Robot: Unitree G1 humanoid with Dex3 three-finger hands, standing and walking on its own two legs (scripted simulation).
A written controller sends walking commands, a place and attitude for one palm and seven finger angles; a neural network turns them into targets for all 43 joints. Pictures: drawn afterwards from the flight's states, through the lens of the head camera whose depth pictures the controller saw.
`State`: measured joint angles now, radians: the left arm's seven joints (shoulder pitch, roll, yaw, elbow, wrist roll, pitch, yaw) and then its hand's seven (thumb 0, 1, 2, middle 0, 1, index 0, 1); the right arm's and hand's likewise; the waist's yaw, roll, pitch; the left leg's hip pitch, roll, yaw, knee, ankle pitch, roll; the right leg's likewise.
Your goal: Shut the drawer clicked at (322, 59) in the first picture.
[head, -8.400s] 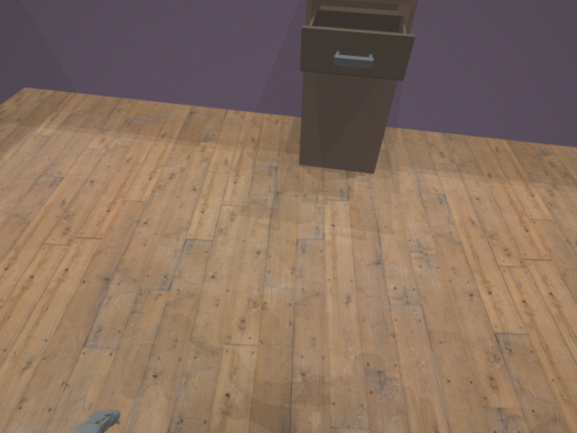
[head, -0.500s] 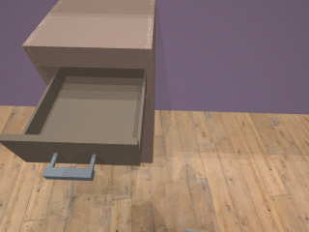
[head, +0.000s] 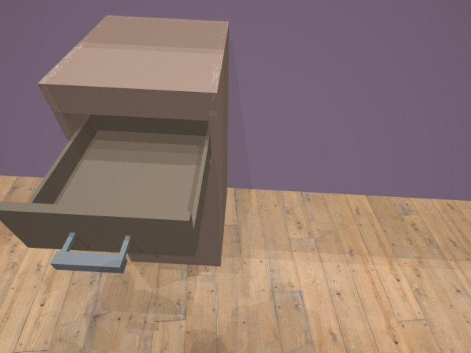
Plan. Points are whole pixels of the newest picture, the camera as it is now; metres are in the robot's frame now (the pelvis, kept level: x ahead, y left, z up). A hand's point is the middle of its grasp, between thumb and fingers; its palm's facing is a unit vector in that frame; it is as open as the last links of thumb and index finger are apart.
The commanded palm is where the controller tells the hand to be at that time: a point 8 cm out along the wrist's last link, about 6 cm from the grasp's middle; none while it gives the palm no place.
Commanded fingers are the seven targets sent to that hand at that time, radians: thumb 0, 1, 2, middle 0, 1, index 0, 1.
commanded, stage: come to a stop and stand still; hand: left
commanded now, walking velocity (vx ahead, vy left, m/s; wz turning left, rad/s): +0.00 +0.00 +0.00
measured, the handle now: (94, 250) +0.30 +0.29 -0.03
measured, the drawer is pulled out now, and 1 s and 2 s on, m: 0.29 0.28 0.28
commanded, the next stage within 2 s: look again from close up in 0.06 s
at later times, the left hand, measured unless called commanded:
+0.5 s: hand out of the picture +0.00 +0.21 -0.18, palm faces +0.04 -0.98 -0.20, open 7.4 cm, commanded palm none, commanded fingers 0.00 0.90 0.90 -0.20 -0.30 -0.20 -0.30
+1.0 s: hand (108, 321) +0.18 +0.23 -0.05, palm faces +0.22 -0.97 -0.08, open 7.0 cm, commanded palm +0.09 +0.27 -0.05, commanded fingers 0.00 0.90 0.90 -0.48 -0.60 -0.48 -0.60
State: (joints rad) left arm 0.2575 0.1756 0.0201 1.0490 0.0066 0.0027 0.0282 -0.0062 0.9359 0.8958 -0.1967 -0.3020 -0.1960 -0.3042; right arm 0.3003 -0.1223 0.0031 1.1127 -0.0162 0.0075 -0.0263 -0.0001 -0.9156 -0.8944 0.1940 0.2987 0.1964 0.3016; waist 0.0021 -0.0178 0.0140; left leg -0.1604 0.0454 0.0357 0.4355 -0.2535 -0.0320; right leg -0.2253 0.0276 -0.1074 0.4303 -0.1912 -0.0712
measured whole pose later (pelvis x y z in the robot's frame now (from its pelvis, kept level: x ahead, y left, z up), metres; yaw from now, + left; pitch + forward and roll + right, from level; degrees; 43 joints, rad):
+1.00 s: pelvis +0.01 +0.04 -0.02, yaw -1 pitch +5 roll +1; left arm 0.52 0.15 0.10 0.15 -0.18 -0.19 0.02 0.01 0.93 0.90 -0.30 -0.42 -0.23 -0.39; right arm 0.24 -0.26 -0.05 0.72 0.02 -0.30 -0.03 0.02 -0.92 -0.89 0.20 0.30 0.20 0.30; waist -0.04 0.00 -0.09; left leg -0.39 -0.02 0.07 0.68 -0.38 0.03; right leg -0.47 -0.04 -0.06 0.70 -0.32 -0.01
